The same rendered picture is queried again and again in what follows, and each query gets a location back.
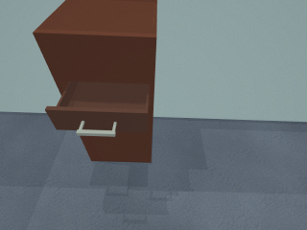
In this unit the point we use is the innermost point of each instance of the cabinet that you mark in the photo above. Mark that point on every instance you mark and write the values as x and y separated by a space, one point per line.
111 41

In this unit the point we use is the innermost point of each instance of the drawer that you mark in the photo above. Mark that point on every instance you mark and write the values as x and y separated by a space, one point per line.
100 104

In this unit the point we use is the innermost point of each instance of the handle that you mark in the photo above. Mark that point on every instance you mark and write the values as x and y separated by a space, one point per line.
96 132

